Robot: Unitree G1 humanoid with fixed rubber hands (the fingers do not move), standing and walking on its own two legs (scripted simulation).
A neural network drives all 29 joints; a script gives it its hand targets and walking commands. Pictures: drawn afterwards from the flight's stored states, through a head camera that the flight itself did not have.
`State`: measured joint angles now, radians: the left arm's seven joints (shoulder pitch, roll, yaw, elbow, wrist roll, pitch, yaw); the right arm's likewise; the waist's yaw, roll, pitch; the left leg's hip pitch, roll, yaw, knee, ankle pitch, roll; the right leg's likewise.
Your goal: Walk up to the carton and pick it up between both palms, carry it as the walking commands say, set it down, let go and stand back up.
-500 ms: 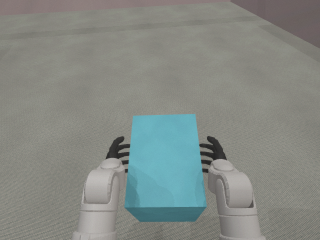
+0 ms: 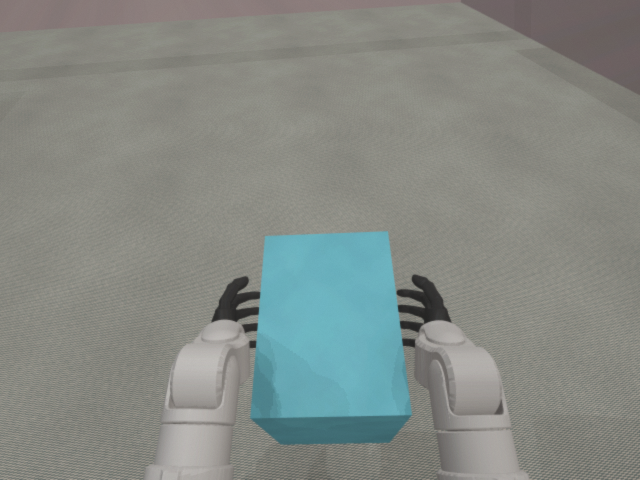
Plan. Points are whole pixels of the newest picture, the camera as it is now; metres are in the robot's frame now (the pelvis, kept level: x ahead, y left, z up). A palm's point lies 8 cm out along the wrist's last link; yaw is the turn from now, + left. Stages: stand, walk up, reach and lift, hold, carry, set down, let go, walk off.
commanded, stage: carry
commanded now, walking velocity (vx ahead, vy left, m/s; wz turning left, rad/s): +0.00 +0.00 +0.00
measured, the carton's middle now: (330, 345) +0.33 -0.01 -0.01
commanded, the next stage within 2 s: hold in 0.52 s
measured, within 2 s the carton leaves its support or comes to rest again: neither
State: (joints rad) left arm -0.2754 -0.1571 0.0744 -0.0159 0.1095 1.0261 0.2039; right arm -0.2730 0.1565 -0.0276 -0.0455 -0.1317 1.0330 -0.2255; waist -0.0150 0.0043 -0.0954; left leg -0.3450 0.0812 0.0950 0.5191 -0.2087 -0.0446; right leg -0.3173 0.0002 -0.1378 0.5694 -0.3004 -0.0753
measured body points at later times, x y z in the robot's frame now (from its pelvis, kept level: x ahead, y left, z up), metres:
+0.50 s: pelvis +0.00 -0.01 +0.00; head -0.01 -0.02 +0.45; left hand +0.31 +0.11 +0.05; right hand +0.31 -0.14 +0.05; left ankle +0.03 +0.15 -0.73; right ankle +0.00 -0.06 -0.73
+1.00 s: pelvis -0.01 +0.05 +0.00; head -0.10 +0.06 +0.45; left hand +0.30 +0.16 +0.06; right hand +0.29 -0.10 +0.07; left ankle +0.04 +0.19 -0.73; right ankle +0.00 -0.06 -0.73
